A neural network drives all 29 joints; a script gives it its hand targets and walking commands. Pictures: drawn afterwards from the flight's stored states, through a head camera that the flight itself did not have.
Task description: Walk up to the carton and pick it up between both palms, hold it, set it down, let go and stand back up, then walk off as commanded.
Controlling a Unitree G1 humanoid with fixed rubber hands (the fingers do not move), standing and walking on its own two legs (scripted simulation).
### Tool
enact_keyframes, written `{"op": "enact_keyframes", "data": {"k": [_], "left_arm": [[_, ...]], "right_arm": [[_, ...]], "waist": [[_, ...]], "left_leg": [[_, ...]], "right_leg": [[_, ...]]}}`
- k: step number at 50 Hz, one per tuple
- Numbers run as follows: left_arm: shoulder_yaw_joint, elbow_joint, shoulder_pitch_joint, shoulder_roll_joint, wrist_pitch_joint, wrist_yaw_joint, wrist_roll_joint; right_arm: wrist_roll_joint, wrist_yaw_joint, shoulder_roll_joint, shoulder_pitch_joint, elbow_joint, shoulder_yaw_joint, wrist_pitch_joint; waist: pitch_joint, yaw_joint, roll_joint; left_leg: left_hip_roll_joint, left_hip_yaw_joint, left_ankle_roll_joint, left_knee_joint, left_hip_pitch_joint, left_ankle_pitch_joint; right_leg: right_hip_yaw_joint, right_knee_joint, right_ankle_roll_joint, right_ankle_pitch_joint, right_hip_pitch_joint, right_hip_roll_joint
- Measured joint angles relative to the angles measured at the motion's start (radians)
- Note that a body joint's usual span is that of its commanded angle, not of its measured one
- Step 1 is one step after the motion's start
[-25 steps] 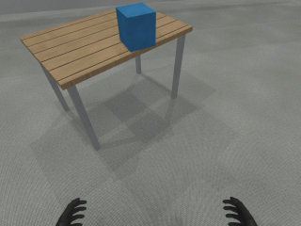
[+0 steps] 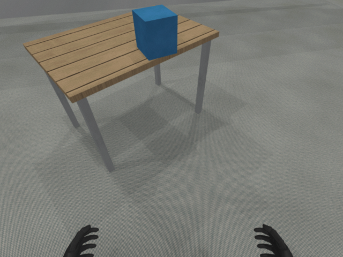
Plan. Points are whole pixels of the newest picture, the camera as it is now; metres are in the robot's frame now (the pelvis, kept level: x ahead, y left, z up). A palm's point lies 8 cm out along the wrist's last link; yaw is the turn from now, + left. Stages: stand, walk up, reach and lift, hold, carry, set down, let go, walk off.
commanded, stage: walk up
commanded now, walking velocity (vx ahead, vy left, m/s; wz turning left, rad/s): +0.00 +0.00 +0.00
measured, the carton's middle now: (155, 32) +1.14 +0.07 +0.02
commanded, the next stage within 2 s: none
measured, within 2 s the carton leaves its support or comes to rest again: neither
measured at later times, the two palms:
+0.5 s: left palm out of the picture +0.14 +0.24 -0.06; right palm (321, 247) +0.17 -0.34 -0.07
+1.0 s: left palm (98, 251) +0.18 +0.20 -0.11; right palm (315, 193) +0.30 -0.40 -0.08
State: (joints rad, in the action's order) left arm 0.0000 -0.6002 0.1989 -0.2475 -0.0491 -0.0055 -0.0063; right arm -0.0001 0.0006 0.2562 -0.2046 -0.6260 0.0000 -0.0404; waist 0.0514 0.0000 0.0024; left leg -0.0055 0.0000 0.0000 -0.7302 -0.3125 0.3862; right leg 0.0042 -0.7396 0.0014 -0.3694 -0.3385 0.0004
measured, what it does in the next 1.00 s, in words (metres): walks ahead, turning left: left foot, then right foot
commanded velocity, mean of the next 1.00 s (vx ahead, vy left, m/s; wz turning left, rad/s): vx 0.00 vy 0.00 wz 0.00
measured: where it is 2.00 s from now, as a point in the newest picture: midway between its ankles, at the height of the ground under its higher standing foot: (209, 232)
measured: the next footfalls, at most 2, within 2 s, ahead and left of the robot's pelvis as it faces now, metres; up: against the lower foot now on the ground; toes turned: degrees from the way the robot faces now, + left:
left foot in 0.66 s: +0.18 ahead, +0.09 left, +0.00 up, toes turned +15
right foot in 1.00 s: +0.31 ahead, -0.21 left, +0.00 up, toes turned +20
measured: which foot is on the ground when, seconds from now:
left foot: down 0.00-0.34, up 0.36-0.64, down 0.66-1.00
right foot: down 0.00-0.66, up 0.68-0.98, down 1.00-1.00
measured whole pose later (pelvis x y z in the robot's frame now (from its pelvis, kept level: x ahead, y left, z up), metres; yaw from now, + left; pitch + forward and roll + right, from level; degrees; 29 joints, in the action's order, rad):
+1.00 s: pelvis +0.15 -0.12 -0.02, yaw +17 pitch -3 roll +4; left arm -0.06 -0.60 0.26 -0.41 0.03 0.10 -0.03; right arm 0.00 0.07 0.39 -0.40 -0.65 0.00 -0.10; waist 0.07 0.00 -0.14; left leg 0.00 0.05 -0.03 -0.83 -0.42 0.38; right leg 0.11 -0.94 0.04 -0.50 -0.52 -0.04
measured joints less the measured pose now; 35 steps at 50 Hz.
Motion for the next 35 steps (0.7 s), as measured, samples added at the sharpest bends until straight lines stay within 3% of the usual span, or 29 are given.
{"op": "enact_keyframes", "data": {"k": [6, 9, 13, 16, 18, 22, 27, 30, 33, 35], "left_arm": [[0.0, 0.0, 0.0, -0.001, 0.0, 0.005, -0.002], [-0.002, 0.0, 0.0, -0.028, 0.001, 0.044, -0.021], [-0.021, 0.0, 0.0, -0.079, 0.001, 0.074, -0.025], [-0.039, 0.0, 0.0, -0.104, 0.0, 0.082, -0.025], [-0.043, 0.0, 0.0, -0.106, -0.011, 0.079, -0.026], [-0.043, 0.0, 0.012, -0.106, -0.011, 0.064, -0.026], [-0.043, 0.0, 0.045, -0.106, 0.005, 0.056, -0.026], [-0.043, 0.0, 0.068, -0.105, 0.026, 0.06, -0.026], [-0.043, -0.001, 0.072, -0.106, 0.048, 0.063, -0.026], [-0.043, -0.001, 0.062, -0.107, 0.064, 0.066, -0.026]], "right_arm": [[0.0, 0.0, 0.001, -0.001, -0.003, 0.0, -0.002], [0.0, 0.0, 0.022, -0.041, -0.003, 0.0, -0.023], [0.0, 0.002, 0.079, -0.134, -0.004, -0.002, -0.044], [0.0, 0.006, 0.112, -0.187, -0.009, -0.003, -0.043], [0.0, 0.009, 0.12, -0.207, -0.018, -0.003, -0.042], [0.0, 0.015, 0.121, -0.203, -0.025, -0.003, -0.038], [0.0, 0.015, 0.124, -0.192, -0.025, -0.003, -0.038], [0.0, 0.015, 0.124, -0.172, -0.025, -0.003, -0.038], [0.0, 0.023, 0.13, -0.17, -0.025, -0.004, -0.054], [0.0, 0.037, 0.13, -0.177, -0.026, -0.004, -0.055]], "waist": [[0.0, 0.0, 0.0], [-0.006, 0.001, -0.01], [-0.007, 0.0, -0.03], [-0.011, 0.0, -0.041], [-0.014, -0.001, -0.041], [-0.017, -0.001, -0.036], [-0.01, -0.001, -0.035], [0.0, -0.001, -0.034], [0.016, -0.001, -0.04], [0.039, 0.0, -0.075]], "left_leg": [[0.0, 0.0, 0.0, 0.0, 0.0, -0.002], [0.006, 0.006, 0.0, 0.0, 0.006, 0.005], [0.02, 0.018, 0.0, 0.0, 0.008, 0.014], [0.018, 0.025, 0.0, 0.0, 0.012, 0.026], [0.012, 0.033, 0.0, -0.044, -0.005, 0.031], [0.018, 0.033, 0.0, -0.262, -0.135, 0.051], [0.018, 0.034, 0.0, -0.261, -0.223, 0.05], [0.016, 0.033, 0.0, -0.18, -0.228, -0.001], [0.019, 0.031, -0.007, -0.025, -0.163, -0.128], [0.046, 0.021, -0.022, -0.081, -0.164, -0.116]], "right_leg": [[0.0, -0.001, 0.0, 0.001, 0.0, 0.0], [0.003, -0.055, 0.001, -0.118, -0.008, 0.0], [0.054, -0.164, 0.001, -0.167, -0.051, -0.001], [0.087, -0.099, 0.001, -0.143, -0.051, 0.0], [0.063, -0.076, 0.005, -0.034, -0.04, 0.002], [-0.017, -0.002, 0.031, -0.043, 0.023, -0.004], [-0.124, 0.099, 0.044, -0.039, 0.124, -0.003], [-0.172, 0.093, 0.045, -0.071, 0.154, -0.003], [-0.192, -0.044, 0.045, -0.143, 0.131, -0.012], [-0.108, -0.258, 0.045, -0.157, 0.056, -0.017]]}}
